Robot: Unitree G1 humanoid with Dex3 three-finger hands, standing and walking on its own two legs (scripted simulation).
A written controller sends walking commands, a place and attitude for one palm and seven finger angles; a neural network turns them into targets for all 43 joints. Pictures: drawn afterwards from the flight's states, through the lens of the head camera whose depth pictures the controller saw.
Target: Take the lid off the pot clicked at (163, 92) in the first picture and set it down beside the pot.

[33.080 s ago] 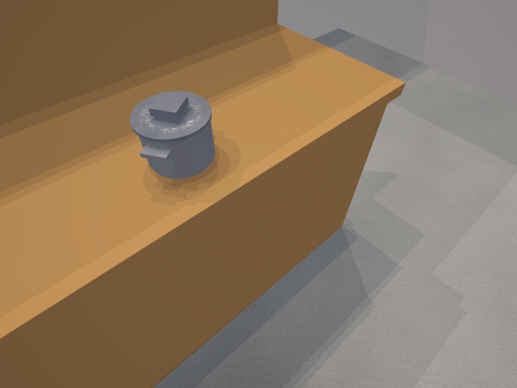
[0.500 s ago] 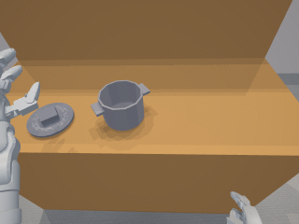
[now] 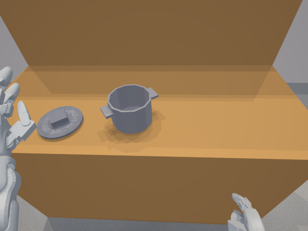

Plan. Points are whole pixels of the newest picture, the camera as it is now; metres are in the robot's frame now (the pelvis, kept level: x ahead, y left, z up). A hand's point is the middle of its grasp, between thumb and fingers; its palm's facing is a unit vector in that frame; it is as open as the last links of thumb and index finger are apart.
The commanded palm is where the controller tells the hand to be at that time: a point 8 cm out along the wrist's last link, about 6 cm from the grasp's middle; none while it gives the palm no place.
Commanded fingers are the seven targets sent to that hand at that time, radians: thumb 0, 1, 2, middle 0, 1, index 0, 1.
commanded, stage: draw the hand back to the body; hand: left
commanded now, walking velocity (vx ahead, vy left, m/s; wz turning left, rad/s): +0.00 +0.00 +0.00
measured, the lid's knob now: (58, 117) +0.45 +0.39 +0.02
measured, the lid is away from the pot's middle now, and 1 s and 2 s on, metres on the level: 0.26 0.26 0.26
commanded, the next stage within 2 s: step back with the hand held close in 0.60 s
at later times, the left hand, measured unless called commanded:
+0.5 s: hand (13, 159) +0.17 +0.27 +0.20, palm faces +0.43 -0.84 -0.33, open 7.4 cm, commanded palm +0.12 +0.31 +0.21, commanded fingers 0.00 0.90 0.90 -0.20 -0.30 -0.20 -0.30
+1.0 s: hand (20, 159) +0.19 +0.27 +0.18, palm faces +0.29 -0.85 -0.44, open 7.4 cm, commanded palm +0.12 +0.32 +0.21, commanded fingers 0.00 0.90 0.90 -0.20 -0.30 -0.20 -0.30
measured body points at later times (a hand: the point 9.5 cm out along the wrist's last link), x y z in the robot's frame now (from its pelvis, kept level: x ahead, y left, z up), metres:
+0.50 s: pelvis -0.01 +0.03 +0.00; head -0.04 +0.01 +0.45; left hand +0.15 +0.31 +0.22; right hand +0.19 -0.19 -0.07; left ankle +0.01 +0.12 -0.75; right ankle -0.01 -0.10 -0.75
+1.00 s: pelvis -0.02 +0.05 -0.01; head +0.00 +0.06 +0.44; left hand +0.16 +0.32 +0.21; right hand +0.16 -0.20 -0.07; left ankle +0.01 +0.12 -0.75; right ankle -0.01 -0.10 -0.75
